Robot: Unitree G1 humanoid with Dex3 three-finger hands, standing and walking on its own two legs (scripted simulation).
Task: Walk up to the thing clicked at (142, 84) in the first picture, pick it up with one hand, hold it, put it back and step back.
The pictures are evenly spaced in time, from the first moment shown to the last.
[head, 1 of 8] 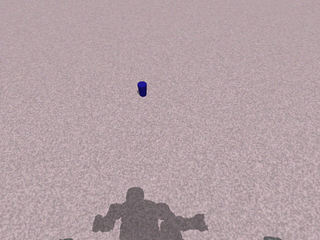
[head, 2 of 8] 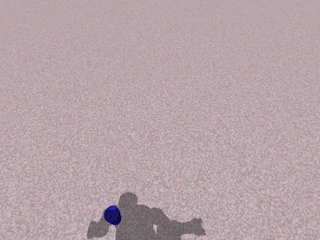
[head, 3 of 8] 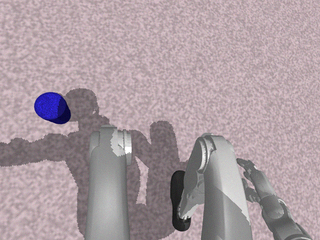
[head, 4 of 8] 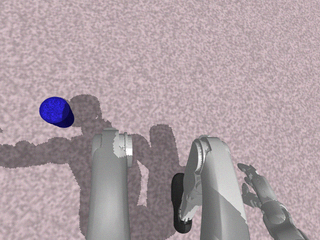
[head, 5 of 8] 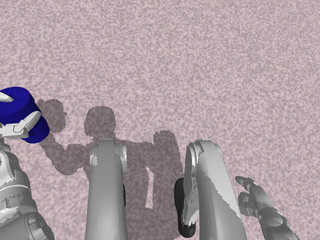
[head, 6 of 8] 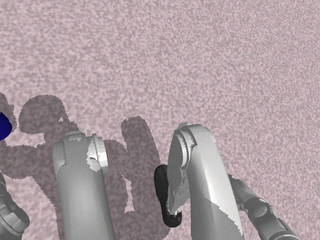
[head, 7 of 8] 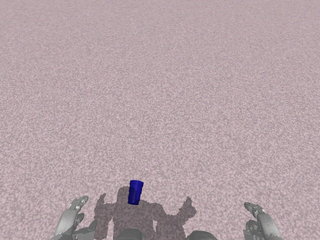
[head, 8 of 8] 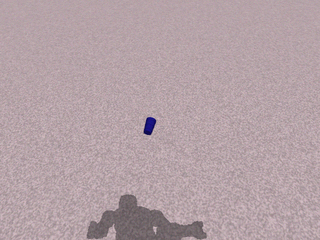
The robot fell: no
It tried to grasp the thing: yes
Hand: left
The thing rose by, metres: 0.69
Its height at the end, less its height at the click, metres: -0.02
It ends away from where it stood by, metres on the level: 0.21
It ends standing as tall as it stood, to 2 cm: no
